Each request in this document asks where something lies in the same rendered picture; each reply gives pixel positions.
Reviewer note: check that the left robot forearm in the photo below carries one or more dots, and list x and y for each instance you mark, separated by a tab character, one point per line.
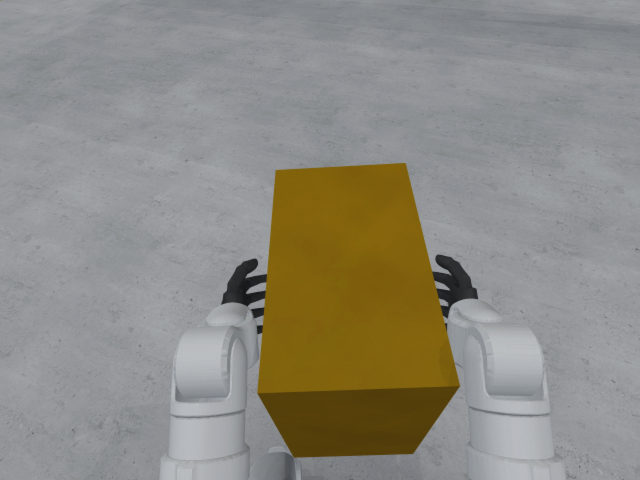
209	397

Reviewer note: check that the right robot forearm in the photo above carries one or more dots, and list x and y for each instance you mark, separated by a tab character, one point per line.
507	394

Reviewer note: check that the carton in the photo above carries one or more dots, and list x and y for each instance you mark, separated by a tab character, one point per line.
355	356

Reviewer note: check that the robot left hand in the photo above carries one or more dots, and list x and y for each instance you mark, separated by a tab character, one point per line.
238	285

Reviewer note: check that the robot right hand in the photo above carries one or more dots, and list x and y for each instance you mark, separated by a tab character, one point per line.
458	282

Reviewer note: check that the robot left thigh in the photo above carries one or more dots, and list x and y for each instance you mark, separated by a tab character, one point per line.
276	466

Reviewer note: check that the robot left shin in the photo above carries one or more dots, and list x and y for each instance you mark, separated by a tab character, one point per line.
277	449

